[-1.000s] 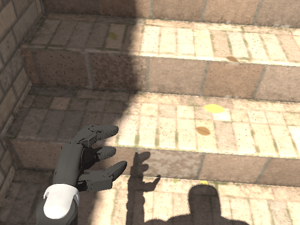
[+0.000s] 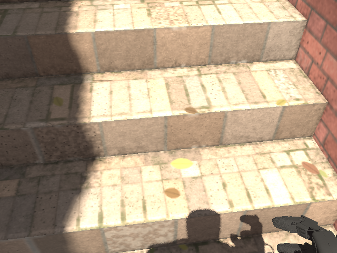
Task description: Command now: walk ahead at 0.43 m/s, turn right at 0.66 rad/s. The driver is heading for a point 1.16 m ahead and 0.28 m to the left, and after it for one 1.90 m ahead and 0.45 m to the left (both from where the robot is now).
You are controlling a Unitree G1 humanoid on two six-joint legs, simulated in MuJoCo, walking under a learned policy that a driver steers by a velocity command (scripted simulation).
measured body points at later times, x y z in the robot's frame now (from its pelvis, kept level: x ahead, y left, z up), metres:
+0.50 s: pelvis +0.27 +0.09 +0.10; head +0.26 +0.08 +0.55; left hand +0.26 +0.35 -0.04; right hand +0.48 -0.12 +0.01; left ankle +0.30 +0.14 -0.52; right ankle +0.09 -0.04 -0.54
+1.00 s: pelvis +0.66 +0.24 +0.36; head +0.65 +0.26 +0.81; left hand +0.50 +0.47 +0.22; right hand +1.02 +0.20 +0.38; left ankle +0.62 +0.37 -0.07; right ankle +0.64 +0.08 -0.35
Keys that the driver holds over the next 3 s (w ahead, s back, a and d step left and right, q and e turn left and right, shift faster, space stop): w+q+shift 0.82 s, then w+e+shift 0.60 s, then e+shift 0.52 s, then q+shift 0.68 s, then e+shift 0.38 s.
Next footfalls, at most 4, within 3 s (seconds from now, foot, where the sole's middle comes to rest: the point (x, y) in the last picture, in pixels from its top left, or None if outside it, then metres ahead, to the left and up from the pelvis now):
0.44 left None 0.34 0.15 -0.56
0.80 right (164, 178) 0.68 0.09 -0.39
1.12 left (48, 93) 0.88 0.52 -0.22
1.56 right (88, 15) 1.15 0.42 -0.05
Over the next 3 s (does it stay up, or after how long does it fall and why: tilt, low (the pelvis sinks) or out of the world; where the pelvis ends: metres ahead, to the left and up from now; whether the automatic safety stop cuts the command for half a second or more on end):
stays up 1.46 0.55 0.89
